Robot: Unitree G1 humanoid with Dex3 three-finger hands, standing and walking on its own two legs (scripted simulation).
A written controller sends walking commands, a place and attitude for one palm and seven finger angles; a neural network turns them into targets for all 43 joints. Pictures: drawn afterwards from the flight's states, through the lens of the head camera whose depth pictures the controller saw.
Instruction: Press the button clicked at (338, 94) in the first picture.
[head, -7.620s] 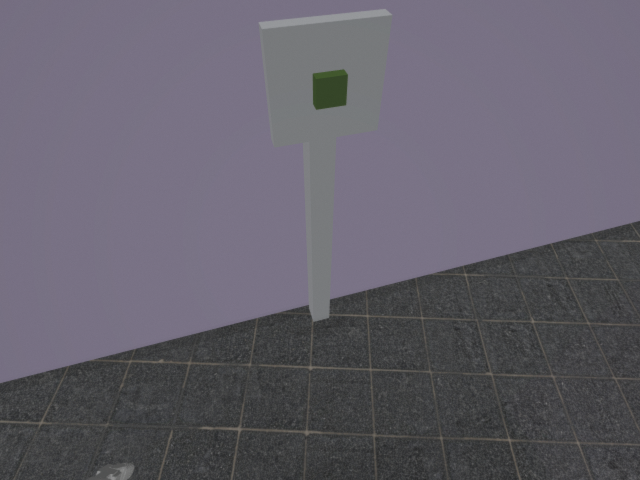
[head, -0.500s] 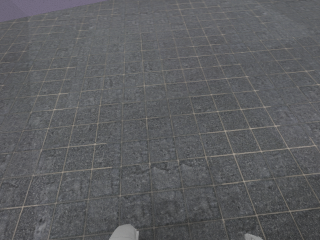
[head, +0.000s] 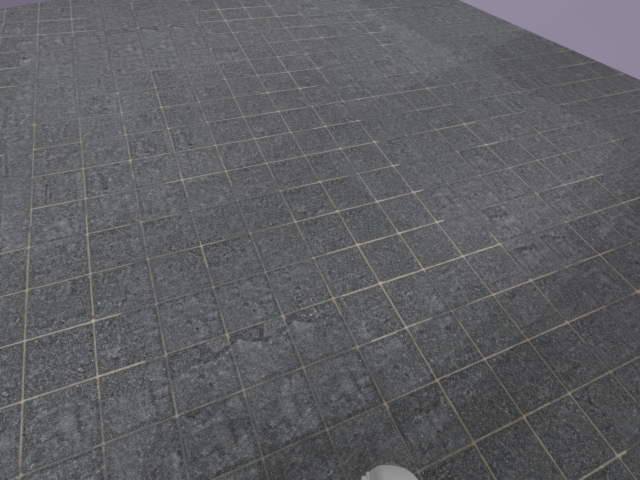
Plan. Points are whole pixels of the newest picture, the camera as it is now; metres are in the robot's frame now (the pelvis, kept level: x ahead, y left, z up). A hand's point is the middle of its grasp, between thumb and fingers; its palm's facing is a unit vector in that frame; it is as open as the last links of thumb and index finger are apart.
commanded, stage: turn to face it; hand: left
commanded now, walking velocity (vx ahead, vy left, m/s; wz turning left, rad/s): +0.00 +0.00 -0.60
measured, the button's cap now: out of the picture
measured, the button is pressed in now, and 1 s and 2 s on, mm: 0 0 0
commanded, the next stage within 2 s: none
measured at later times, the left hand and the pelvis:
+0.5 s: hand out of the picture +0.14 +0.08 -0.15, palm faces -0.30 -0.92 -0.26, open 7.4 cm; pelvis -0.02 -0.08 +0.00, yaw -18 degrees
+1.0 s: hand (217, 477) +0.15 +0.15 -0.18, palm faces -0.50 -0.84 -0.21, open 7.4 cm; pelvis -0.01 -0.01 +0.00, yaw -35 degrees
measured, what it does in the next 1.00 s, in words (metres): steps on the spot, turning right: right foot, then left foot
